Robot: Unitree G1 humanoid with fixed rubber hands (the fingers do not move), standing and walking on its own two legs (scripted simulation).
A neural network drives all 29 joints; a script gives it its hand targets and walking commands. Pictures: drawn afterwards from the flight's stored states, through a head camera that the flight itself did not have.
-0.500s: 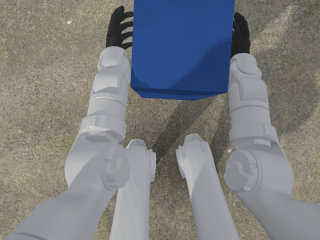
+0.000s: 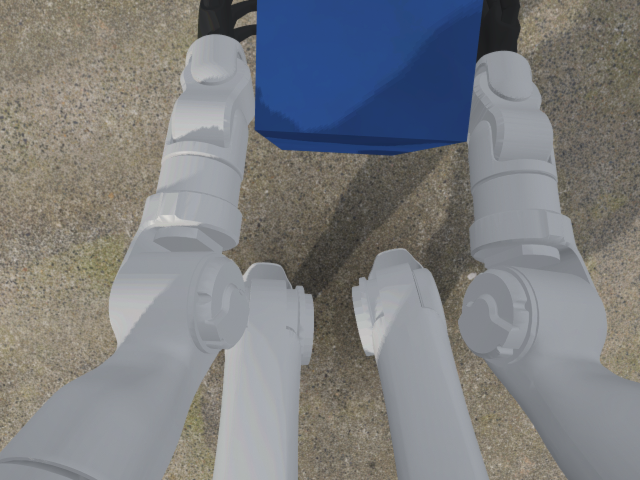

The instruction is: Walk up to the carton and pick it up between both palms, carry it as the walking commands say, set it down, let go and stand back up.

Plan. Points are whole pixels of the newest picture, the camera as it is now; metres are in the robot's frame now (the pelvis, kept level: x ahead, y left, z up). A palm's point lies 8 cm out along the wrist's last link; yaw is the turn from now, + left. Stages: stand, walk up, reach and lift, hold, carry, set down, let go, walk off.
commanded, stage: set down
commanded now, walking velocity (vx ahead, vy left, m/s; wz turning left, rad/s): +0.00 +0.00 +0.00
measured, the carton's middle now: (351, 53) +0.53 -0.04 -0.21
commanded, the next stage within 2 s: none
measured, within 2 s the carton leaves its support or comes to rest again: rests again in 1.32 s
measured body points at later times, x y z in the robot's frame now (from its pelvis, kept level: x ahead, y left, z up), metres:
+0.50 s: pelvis +0.01 +0.00 -0.03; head +0.36 -0.01 +0.24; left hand +0.56 +0.09 -0.19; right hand +0.53 -0.17 -0.19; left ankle +0.10 +0.13 -0.39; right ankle +0.11 -0.14 -0.39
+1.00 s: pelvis +0.01 +0.00 -0.04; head +0.37 -0.01 +0.23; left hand +0.56 +0.09 -0.21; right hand +0.52 -0.17 -0.21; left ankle +0.10 +0.13 -0.39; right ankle +0.11 -0.14 -0.39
